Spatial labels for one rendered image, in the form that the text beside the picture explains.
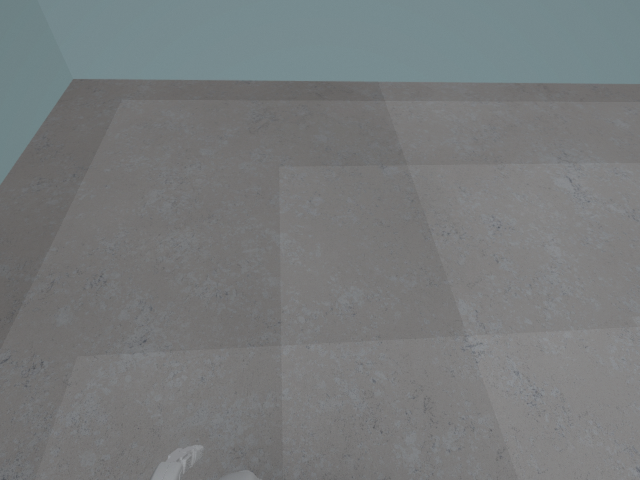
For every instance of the left robot hand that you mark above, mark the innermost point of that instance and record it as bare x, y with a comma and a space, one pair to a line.
178, 463

